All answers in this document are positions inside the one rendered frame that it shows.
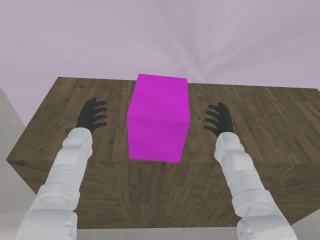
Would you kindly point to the left robot upper arm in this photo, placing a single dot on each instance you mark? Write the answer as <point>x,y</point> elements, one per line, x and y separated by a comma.
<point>49,224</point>

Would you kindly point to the robot left hand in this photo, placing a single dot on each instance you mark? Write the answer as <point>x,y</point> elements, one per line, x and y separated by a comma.
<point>87,118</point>

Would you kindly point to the pedestal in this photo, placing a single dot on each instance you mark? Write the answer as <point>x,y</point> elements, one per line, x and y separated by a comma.
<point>279,128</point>

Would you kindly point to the right robot upper arm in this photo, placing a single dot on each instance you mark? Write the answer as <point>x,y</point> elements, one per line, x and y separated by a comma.
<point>264,227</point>

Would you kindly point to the robot right hand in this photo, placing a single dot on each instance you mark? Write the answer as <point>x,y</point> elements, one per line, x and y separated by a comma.
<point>224,123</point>

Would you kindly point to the robot left forearm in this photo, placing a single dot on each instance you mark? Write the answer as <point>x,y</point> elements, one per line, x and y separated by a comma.
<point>61,189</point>

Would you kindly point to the carton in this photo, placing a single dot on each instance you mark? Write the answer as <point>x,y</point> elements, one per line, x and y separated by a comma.
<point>158,118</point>

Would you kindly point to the robot right forearm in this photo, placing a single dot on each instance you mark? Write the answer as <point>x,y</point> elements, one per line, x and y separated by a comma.
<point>250,198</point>

